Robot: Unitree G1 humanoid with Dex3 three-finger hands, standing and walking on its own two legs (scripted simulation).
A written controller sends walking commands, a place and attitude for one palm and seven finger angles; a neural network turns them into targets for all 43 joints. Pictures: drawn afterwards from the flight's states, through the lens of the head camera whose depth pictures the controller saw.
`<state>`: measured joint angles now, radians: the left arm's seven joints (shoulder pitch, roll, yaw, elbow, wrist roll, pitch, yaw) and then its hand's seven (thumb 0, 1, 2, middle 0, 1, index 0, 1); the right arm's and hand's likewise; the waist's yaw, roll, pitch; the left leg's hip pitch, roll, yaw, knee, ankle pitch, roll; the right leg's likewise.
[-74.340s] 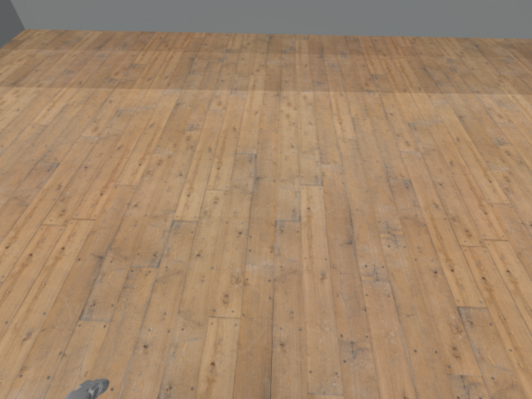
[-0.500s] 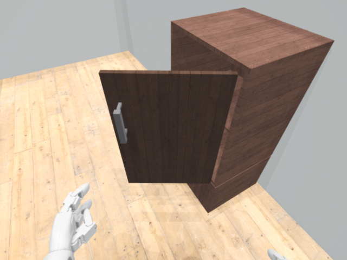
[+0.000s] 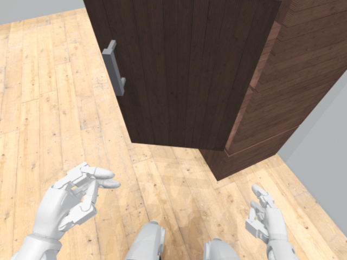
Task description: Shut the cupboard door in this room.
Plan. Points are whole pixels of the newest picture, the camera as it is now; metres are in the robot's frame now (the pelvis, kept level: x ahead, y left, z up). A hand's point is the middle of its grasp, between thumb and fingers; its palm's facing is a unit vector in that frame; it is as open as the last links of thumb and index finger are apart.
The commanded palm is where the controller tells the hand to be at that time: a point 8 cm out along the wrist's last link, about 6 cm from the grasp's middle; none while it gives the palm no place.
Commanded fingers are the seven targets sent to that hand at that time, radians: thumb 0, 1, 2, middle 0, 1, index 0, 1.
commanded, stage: raise the hand and make a fist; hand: left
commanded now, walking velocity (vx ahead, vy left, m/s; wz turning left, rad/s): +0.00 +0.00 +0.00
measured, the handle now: (116, 69) +0.54 +0.22 +0.11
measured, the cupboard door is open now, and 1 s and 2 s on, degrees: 59 59 59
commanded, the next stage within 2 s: bring the fist close to the handle in 1.22 s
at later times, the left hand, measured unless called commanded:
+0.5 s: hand (66, 203) +0.20 +0.22 +0.10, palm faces +0.02 -1.00 -0.04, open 3.1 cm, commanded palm +0.17 +0.26 +0.09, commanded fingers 0.00 0.90 0.90 -1.30 -1.50 -1.30 -1.50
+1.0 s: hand (81, 185) +0.23 +0.20 +0.09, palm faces -0.03 -1.00 -0.01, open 3.1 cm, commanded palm +0.21 +0.26 +0.10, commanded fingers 0.00 0.90 0.90 -1.30 -1.50 -1.30 -1.50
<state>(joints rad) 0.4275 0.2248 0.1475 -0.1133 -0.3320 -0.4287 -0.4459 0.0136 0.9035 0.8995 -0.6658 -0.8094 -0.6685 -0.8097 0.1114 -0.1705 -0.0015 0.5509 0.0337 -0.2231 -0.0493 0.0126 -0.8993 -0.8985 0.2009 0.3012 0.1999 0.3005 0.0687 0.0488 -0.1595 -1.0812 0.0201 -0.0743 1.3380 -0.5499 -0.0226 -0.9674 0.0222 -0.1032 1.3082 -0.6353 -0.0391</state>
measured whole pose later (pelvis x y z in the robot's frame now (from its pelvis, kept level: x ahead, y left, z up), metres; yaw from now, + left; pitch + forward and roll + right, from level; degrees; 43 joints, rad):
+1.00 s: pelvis +0.01 +0.02 +0.04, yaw +0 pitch +14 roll -3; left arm 0.38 0.25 0.13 -0.03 -0.28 -0.31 -0.25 0.01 0.90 0.90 -1.30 -1.50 -1.30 -1.50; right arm 0.27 -0.24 0.02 0.50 0.04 -0.16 -0.05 0.01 -0.90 -0.90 0.20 0.30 0.20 0.30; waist 0.00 0.04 -0.16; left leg -0.90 0.01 -0.04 1.15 -0.49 0.02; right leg -0.79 0.01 -0.07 1.09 -0.55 0.00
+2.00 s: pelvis +0.00 +0.02 +0.04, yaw -1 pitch +15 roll -2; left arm -0.19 0.26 0.16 0.45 -0.22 -0.35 -0.18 0.02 0.90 0.90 -1.30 -1.50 -1.30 -1.50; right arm 0.27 -0.26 0.01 0.59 0.03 -0.10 -0.04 0.01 -0.90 -0.90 0.20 0.30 0.20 0.30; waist -0.04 0.03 -0.14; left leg -0.91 0.02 -0.01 1.11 -0.46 0.02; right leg -0.82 0.02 -0.04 1.08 -0.52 0.00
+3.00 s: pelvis +0.00 +0.02 +0.04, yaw -2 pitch +17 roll -2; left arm -0.60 0.34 0.28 0.94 -0.15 -0.45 -0.20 0.02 0.90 0.90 -1.31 -1.50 -1.31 -1.50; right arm 0.28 -0.25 0.01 0.63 0.02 -0.01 -0.02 0.01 -0.90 -0.90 0.20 0.30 0.20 0.30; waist -0.08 0.02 -0.13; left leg -0.97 0.03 -0.01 1.12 -0.45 0.01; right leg -0.89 0.03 -0.04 1.10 -0.51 -0.01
